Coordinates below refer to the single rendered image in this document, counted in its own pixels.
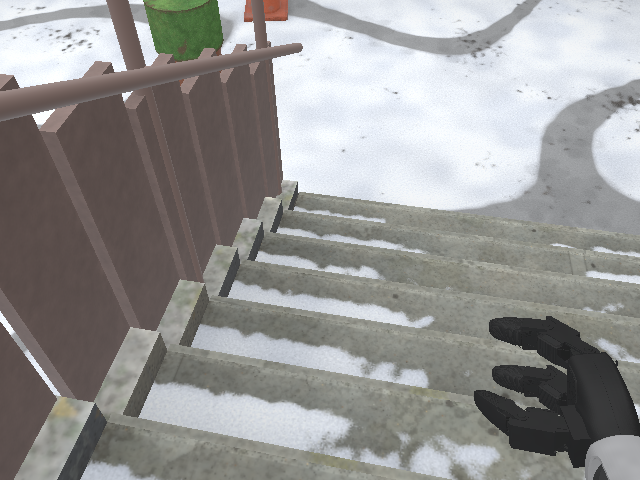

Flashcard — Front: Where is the right robot hand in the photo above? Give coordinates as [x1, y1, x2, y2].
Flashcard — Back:
[474, 316, 640, 468]

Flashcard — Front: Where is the right robot forearm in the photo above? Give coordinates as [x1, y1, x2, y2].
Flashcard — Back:
[585, 435, 640, 480]

